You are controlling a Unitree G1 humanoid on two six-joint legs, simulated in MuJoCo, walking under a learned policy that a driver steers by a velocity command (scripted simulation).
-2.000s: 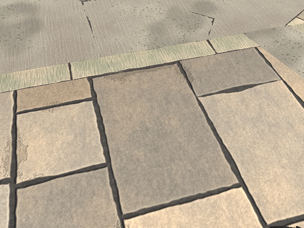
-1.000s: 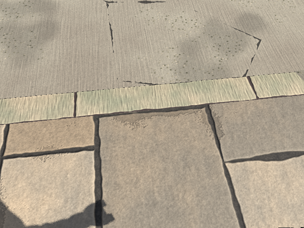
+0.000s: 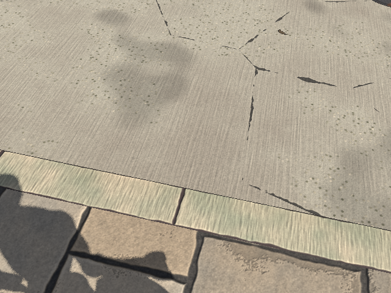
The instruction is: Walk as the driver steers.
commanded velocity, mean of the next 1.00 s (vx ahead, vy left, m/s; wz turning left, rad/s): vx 0.50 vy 0.00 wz -0.50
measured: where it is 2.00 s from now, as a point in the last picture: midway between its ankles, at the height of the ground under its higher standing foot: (271, 226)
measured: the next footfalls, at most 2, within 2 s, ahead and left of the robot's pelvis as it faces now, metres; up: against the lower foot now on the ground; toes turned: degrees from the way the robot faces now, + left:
right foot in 0.34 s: +0.35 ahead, -0.15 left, +0.00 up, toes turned -12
left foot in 0.82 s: +0.66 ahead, -0.04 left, +0.00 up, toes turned -32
